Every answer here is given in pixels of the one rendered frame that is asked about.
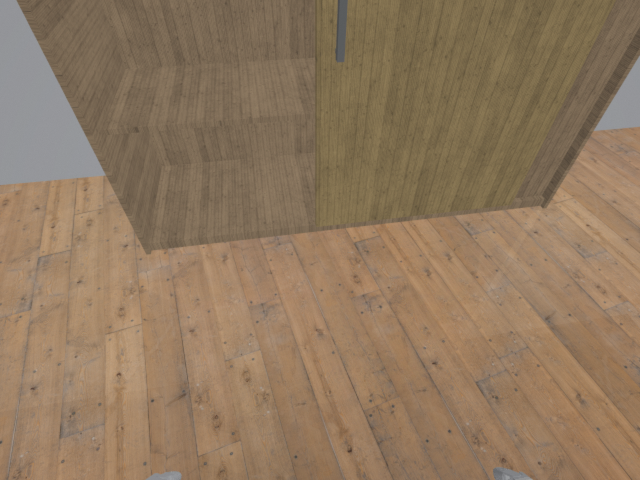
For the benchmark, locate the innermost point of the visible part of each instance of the wardrobe door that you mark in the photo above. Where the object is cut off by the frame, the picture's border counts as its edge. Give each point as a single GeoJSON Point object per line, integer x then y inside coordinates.
{"type": "Point", "coordinates": [612, 42]}
{"type": "Point", "coordinates": [439, 105]}

